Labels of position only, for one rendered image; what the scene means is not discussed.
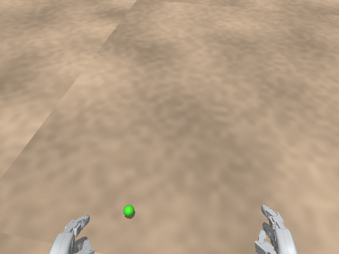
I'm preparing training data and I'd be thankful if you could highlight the left robot hand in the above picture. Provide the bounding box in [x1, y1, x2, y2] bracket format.
[49, 215, 95, 254]

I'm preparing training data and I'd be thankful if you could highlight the right robot hand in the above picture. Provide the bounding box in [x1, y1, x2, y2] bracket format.
[255, 205, 298, 254]

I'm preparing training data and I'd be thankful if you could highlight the ball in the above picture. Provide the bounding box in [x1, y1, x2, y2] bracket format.
[123, 205, 134, 216]

